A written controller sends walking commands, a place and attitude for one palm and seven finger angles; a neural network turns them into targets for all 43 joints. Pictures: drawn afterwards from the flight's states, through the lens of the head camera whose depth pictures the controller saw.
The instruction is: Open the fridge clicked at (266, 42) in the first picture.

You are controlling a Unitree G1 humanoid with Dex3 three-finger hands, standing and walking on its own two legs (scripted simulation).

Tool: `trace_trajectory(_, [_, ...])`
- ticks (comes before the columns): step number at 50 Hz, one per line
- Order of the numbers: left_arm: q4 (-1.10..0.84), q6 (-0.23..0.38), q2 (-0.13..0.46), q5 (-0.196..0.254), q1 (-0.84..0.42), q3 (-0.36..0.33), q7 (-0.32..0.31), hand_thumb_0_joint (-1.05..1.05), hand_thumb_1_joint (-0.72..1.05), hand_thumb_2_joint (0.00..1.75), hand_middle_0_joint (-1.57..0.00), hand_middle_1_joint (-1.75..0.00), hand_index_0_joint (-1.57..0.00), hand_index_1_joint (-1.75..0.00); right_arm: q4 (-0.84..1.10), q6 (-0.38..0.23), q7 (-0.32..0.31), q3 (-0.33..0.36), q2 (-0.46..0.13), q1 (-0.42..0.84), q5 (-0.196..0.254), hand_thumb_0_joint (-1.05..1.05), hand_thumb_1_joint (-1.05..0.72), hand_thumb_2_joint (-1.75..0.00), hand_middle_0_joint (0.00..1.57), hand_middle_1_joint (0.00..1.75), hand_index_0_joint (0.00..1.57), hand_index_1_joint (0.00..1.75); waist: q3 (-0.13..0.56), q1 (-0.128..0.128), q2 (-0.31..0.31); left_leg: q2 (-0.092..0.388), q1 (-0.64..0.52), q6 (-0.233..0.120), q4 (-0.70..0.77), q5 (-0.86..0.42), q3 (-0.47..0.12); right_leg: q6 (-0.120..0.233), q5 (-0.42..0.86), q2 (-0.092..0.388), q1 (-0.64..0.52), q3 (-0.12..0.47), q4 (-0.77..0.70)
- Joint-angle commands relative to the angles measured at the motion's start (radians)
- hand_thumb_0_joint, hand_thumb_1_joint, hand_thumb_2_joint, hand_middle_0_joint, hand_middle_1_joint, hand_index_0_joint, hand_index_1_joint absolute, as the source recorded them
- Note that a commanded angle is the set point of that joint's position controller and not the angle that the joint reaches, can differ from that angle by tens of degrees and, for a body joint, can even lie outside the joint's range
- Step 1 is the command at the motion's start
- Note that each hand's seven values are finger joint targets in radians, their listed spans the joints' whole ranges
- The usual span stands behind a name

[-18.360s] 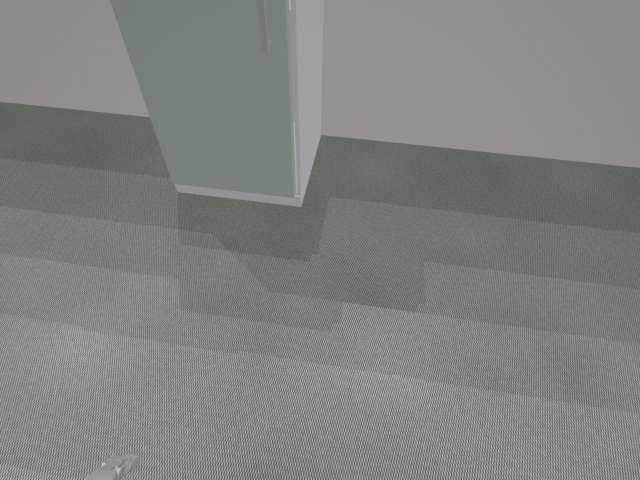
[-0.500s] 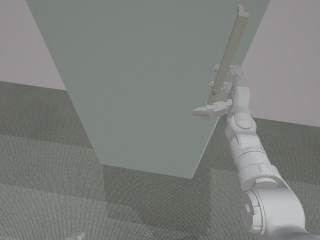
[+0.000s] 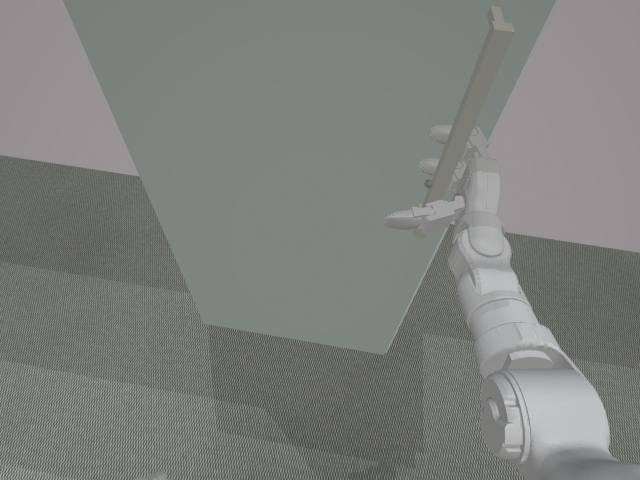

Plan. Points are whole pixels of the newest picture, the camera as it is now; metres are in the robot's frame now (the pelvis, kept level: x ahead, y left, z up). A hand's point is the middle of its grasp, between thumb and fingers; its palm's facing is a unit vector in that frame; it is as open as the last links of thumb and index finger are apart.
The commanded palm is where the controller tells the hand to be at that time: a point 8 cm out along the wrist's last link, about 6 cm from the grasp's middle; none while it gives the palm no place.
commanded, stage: slide the fingers in behind the handle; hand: right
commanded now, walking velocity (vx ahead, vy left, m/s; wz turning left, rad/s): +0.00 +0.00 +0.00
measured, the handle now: (449, 145) +0.52 -0.09 +0.15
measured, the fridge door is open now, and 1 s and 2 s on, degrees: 0 0 0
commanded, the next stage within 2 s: grip the handle and tug to test in 0.20 s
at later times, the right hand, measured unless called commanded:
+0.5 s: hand (429, 184) +0.47 -0.06 +0.13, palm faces -0.02 +1.00 +0.00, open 13.1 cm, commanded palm +0.44 -0.12 +0.13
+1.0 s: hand (434, 184) +0.47 -0.07 +0.13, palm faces +0.00 +1.00 +0.00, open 5.9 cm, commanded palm +0.44 -0.12 +0.13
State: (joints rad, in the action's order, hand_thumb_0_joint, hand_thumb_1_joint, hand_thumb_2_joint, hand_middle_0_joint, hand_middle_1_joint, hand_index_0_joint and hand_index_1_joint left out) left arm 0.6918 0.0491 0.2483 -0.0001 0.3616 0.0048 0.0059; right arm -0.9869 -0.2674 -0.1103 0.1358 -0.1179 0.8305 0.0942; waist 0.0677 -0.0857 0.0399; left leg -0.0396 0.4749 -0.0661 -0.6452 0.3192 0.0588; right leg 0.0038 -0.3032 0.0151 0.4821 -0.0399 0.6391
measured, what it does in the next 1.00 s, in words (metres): stands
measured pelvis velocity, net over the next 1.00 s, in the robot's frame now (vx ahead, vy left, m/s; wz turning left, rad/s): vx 0.01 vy -0.01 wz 0.00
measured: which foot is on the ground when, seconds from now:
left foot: down 0.00-1.00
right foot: down 0.00-1.00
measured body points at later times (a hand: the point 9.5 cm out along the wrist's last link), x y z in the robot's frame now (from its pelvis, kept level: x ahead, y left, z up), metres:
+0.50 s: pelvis +0.01 -0.01 +0.00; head +0.05 +0.00 +0.45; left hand +0.06 +0.24 -0.13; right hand +0.46 -0.12 +0.13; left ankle +0.00 +0.07 -0.72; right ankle +0.01 -0.12 -0.72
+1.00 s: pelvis +0.01 -0.01 +0.00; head +0.05 +0.00 +0.45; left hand +0.06 +0.24 -0.13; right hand +0.46 -0.12 +0.13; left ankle +0.00 +0.07 -0.72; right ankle +0.01 -0.12 -0.72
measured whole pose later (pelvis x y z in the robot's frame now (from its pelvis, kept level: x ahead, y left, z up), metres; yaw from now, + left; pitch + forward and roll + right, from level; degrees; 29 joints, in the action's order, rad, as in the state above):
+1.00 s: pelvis +0.01 -0.01 +0.00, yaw +0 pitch +9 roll +0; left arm 0.69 0.04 0.24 0.00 0.37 0.00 0.01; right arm -0.94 -0.25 -0.12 0.11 -0.10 0.80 0.09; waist 0.07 -0.08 0.04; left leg -0.03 0.47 -0.05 -0.65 0.33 0.05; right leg 0.02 -0.33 0.01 0.48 -0.05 0.66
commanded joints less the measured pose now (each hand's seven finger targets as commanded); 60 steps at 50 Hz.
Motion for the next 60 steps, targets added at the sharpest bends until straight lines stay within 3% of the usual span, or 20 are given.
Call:
trace_trajectory(1, [-0.100,0.031,0.117,0.006,0.040,-0.041,-0.007,0.00,0.90,0.90,-0.20,-0.30,-0.20,-0.30,0.242,-0.075,0.005,-0.002,-0.124,0.494,-0.004,0.00,0.50,-0.30,0.30,1.20,0.30,1.20,0.349,-0.017,-0.112,0.020,-0.189,0.064,0.094,-0.400,-0.078,0.044,0.183,-0.044,-0.133,0.013,-0.037])
trace_trajectory(7, [-0.096,0.024,0.121,0.005,0.046,-0.041,-0.011,0.00,0.90,0.90,-0.20,-0.30,-0.20,-0.30,0.205,-0.062,0.002,0.027,-0.157,0.508,-0.005,0.00,0.50,-0.30,0.30,1.20,0.30,1.20,0.319,-0.014,-0.121,0.020,-0.179,0.063,0.101,-0.366,-0.078,0.044,0.169,-0.042,-0.120,0.018,-0.041])
trace_trajectory(8, [-0.098,0.025,0.118,0.006,0.040,-0.038,-0.010,0.00,0.90,0.90,-0.20,-0.30,-0.20,-0.30,0.201,-0.060,0.003,0.018,-0.143,0.507,-0.004,0.00,0.50,-0.30,0.30,1.20,0.30,1.20,0.322,-0.013,-0.093,0.020,-0.171,0.060,0.097,-0.367,-0.077,0.043,0.170,-0.044,-0.125,0.017,-0.039])
trace_trajectory(12, [-0.097,0.024,0.120,0.002,0.052,-0.041,-0.012,0.00,0.90,0.90,-0.20,-0.30,-0.20,-0.30,0.209,-0.074,0.002,0.027,-0.154,0.534,-0.006,0.00,0.50,-0.30,0.30,1.20,0.30,1.20,0.354,-0.019,-0.103,0.018,-0.174,0.059,0.086,-0.383,-0.072,0.044,0.192,-0.042,-0.139,0.020,-0.032])
trace_trajectory(15, [-0.103,0.029,0.114,0.002,0.048,-0.042,-0.006,0.00,0.90,0.90,-0.20,-0.30,-0.20,-0.30,0.244,-0.087,0.007,-0.003,-0.111,0.519,-0.005,0.00,0.50,-0.30,0.30,1.20,0.30,1.20,0.401,-0.011,-0.048,0.012,-0.164,0.051,0.068,-0.415,-0.062,0.038,0.241,-0.040,-0.186,0.021,-0.026])
trace_trajectory(19, [-0.103,0.031,0.119,0.003,0.055,-0.048,0.003,0.00,0.90,0.90,-0.20,-0.30,-0.20,-0.30,0.241,-0.072,0.009,-0.032,-0.068,0.446,-0.005,0.00,0.31,-0.38,0.32,1.23,0.32,1.23,0.385,-0.011,-0.083,0.004,-0.136,0.048,0.060,-0.421,-0.043,0.034,0.278,-0.030,-0.201,0.028,-0.020])
trace_trajectory(24, [-0.103,0.018,0.124,0.005,0.048,-0.046,-0.003,0.00,0.90,0.90,-0.20,-0.30,-0.20,-0.30,0.236,-0.036,-0.009,0.022,-0.126,0.461,0.002,0.00,0.08,-0.48,0.35,1.26,0.35,1.26,0.328,-0.011,-0.132,0.008,-0.153,0.055,0.083,-0.394,-0.054,0.040,0.227,-0.033,-0.150,0.022,-0.032])
trace_trajectory(29, [-0.102,0.023,0.112,-0.001,0.042,-0.042,-0.004,0.00,0.90,0.90,-0.20,-0.30,-0.20,-0.30,0.305,-0.069,-0.034,-0.009,-0.106,0.540,-0.022,0.00,-0.15,-0.58,0.37,1.29,0.37,1.29,0.353,-0.017,-0.040,0.006,-0.118,0.046,0.067,-0.366,-0.048,0.033,0.242,-0.029,-0.202,0.031,-0.028])
trace_trajectory(36, [-0.094,0.018,0.122,-0.002,0.054,-0.043,-0.007,0.00,0.90,0.90,-0.20,-0.30,-0.20,-0.30,0.205,-0.048,-0.019,0.007,-0.119,0.485,-0.019,0.00,-0.48,-0.72,0.41,1.34,0.41,1.34,0.349,-0.021,-0.125,0.007,-0.140,0.051,0.070,-0.374,-0.048,0.035,0.223,-0.031,-0.157,0.027,-0.028])
trace_trajectory(39, [-0.104,0.015,0.122,0.001,0.051,-0.044,-0.009,0.00,0.90,0.90,-0.20,-0.30,-0.20,-0.30,0.220,-0.037,-0.011,0.034,-0.140,0.473,-0.007,0.00,-0.62,-0.78,0.42,1.36,0.42,1.36,0.364,-0.006,-0.107,0.009,-0.168,0.051,0.075,-0.394,-0.057,0.037,0.233,-0.034,-0.152,0.021,-0.031])
trace_trajectory(41, [-0.111,0.016,0.117,0.003,0.045,-0.042,-0.007,0.00,0.90,0.90,-0.20,-0.30,-0.20,-0.30,0.260,-0.044,-0.005,0.018,-0.119,0.462,-0.002,0.00,-0.71,-0.82,0.43,1.37,0.43,1.37,0.380,0.000,-0.058,0.007,-0.168,0.043,0.066,-0.416,-0.051,0.032,0.268,-0.033,-0.180,0.023,-0.028])
trace_trajectory(42, [-0.110,0.016,0.118,0.001,0.054,-0.044,-0.006,0.00,0.90,0.90,-0.20,-0.30,-0.20,-0.30,0.264,-0.049,-0.004,0.000,-0.099,0.471,-0.003,0.00,-0.76,-0.84,0.44,1.38,0.44,1.38,0.376,-0.010,-0.082,0.005,-0.158,0.044,0.065,-0.413,-0.044,0.034,0.280,-0.029,-0.187,0.028,-0.026])
trace_trajectory(45, [-0.104,0.027,0.115,0.002,0.050,-0.049,-0.001,0.00,0.90,0.90,-0.20,-0.30,-0.20,-0.30,0.317,-0.068,-0.002,-0.032,-0.072,0.495,-0.006,0.00,-0.90,-0.90,0.45,1.40,0.45,1.40,0.379,-0.019,-0.051,0.001,-0.120,0.044,0.062,-0.401,-0.042,0.031,0.287,-0.024,-0.222,0.034,-0.017])
trace_trajectory(50, [-0.091,0.026,0.121,0.002,0.054,-0.048,-0.002,0.00,0.90,0.90,-0.20,-0.30,-0.20,-0.30,0.265,-0.047,-0.012,-0.036,-0.073,0.502,-0.009,0.00,-0.90,-0.90,0.45,1.40,0.45,1.40,0.327,-0.030,-0.083,0.002,-0.102,0.048,0.077,-0.356,-0.043,0.033,0.232,-0.026,-0.190,0.035,-0.026])
trace_trajectory(51, [-0.089,0.025,0.121,0.001,0.055,-0.048,-0.004,0.00,0.90,0.90,-0.20,-0.30,-0.20,-0.30,0.265,-0.047,-0.017,-0.018,-0.098,0.511,-0.011,0.00,-0.90,-0.90,0.45,1.40,0.45,1.40,0.334,-0.025,-0.100,0.004,-0.117,0.048,0.076,-0.354,-0.046,0.034,0.223,-0.028,-0.179,0.036,-0.028])
trace_trajectory(54, [-0.092,0.026,0.116,0.001,0.048,-0.045,-0.005,0.00,0.90,0.90,-0.20,-0.30,-0.20,-0.30,0.283,-0.049,-0.025,-0.009,-0.101,0.505,-0.014,0.00,-0.90,-0.90,0.45,1.40,0.45,1.40,0.367,-0.016,-0.058,0.006,-0.131,0.046,0.070,-0.376,-0.045,0.032,0.251,-0.029,-0.201,0.032,-0.029])
trace_trajectory(55, [-0.093,0.026,0.117,-0.002,0.049,-0.045,-0.005,0.00,0.90,0.90,-0.20,-0.30,-0.20,-0.30,0.274,-0.049,-0.031,0.021,-0.120,0.478,-0.009,0.00,-0.90,-0.90,0.45,1.40,0.45,1.40,0.375,-0.001,-0.073,0.005,-0.148,0.045,0.067,-0.389,-0.047,0.032,0.261,-0.030,-0.193,0.031,-0.028])
trace_trajectory(57, [-0.098,0.025,0.116,-0.002,0.049,-0.045,-0.005,0.00,0.90,0.90,-0.20,-0.30,-0.20,-0.30,0.284,-0.053,-0.030,-0.011,-0.094,0.473,-0.012,0.00,-0.90,-0.90,0.45,1.40,0.45,1.40,0.366,-0.015,-0.104,0.006,-0.158,0.048,0.069,-0.404,-0.046,0.035,0.264,-0.029,-0.186,0.029,-0.029])
trace_trajectory(59, [-0.105,0.029,0.115,-0.002,0.041,-0.046,-0.002,0.00,0.90,0.90,-0.20,-0.30,-0.20,-0.30,0.300,-0.056,-0.027,-0.013,-0.081,0.453,-0.009,0.00,-0.90,-0.90,0.45,1.40,0.45,1.40,0.375,-0.007,-0.097,0.004,-0.159,0.049,0.068,-0.414,-0.047,0.035,0.268,-0.030,-0.190,0.025,-0.028])
trace_trajectory(60, [-0.100,0.026,0.116,-0.001,0.039,-0.044,-0.005,0.00,0.90,0.90,-0.20,-0.30,-0.20,-0.30,0.288,-0.055,-0.028,0.004,-0.108,0.461,-0.010,0.00,-0.90,-0.90,0.45,1.40,0.45,1.40,0.357,-0.008,-0.093,0.007,-0.160,0.049,0.073,-0.413,-0.052,0.035,0.258,-0.029,-0.178,0.022,-0.028])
